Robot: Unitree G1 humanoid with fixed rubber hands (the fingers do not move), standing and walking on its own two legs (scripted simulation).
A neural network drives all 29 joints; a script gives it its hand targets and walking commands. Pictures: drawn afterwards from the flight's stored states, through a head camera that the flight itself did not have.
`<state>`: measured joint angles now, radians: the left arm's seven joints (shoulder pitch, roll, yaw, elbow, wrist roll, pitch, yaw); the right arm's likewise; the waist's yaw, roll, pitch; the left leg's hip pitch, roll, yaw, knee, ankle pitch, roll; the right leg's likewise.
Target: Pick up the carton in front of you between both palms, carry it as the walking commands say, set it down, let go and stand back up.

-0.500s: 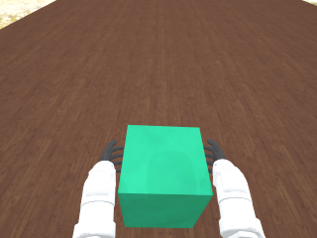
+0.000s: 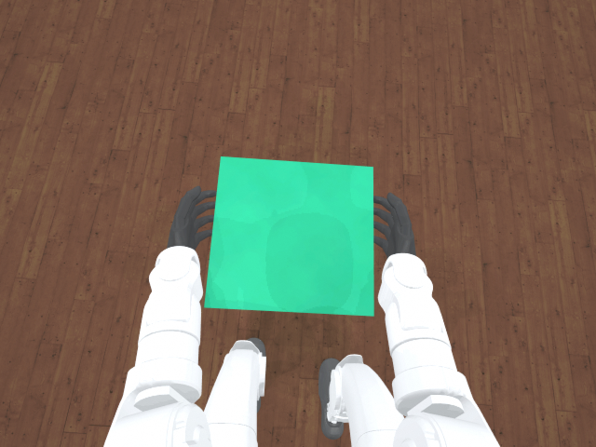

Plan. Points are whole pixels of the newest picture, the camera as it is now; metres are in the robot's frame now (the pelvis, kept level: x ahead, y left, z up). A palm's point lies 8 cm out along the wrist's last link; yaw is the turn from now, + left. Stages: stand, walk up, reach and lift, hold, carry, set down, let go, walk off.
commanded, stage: set down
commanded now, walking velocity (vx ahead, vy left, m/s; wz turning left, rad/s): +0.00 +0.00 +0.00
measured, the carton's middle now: (290, 248) +0.37 +0.04 -0.17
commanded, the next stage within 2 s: none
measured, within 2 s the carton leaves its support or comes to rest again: rests again in 1.62 s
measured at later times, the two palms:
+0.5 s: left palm (194, 240) +0.39 +0.21 -0.22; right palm (359, 237) +0.41 -0.09 -0.22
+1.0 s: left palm (209, 244) +0.42 +0.21 -0.38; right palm (341, 242) +0.44 -0.08 -0.38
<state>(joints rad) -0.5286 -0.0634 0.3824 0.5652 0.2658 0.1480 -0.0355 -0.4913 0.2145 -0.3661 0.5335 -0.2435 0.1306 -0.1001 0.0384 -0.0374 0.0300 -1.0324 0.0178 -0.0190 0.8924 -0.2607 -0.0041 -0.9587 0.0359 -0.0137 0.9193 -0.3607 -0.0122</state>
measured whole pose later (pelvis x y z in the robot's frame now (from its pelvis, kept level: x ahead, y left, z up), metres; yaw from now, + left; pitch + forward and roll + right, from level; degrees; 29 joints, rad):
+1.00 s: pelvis -0.05 +0.01 -0.26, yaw -2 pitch +45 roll -3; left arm -1.04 0.11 0.37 0.75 0.10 0.20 0.07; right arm -1.05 -0.01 -0.34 0.77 -0.08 0.17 -0.17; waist 0.07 -0.05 -0.03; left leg -2.20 -0.01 -0.04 1.86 -0.45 0.00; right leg -2.10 0.09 -0.01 1.92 -0.61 0.02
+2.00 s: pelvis -0.07 +0.00 -0.34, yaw -2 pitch +37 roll -1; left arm -1.33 0.32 0.31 1.09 -0.01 0.14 0.02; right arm -1.36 -0.10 -0.31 1.01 -0.07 0.13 -0.11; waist 0.08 -0.03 0.25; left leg -2.34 0.01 -0.02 2.13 -0.44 -0.01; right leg -2.26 0.13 0.00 2.22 -0.61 0.03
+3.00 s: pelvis -0.06 +0.01 -0.29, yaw -1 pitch +41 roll -2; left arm -1.13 0.35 0.23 0.91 -0.14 0.09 0.04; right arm -1.17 -0.23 -0.16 0.88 0.10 0.13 -0.14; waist 0.07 -0.04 0.11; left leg -2.21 -0.02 -0.03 1.97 -0.47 0.00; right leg -2.11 0.09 0.00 2.04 -0.65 0.03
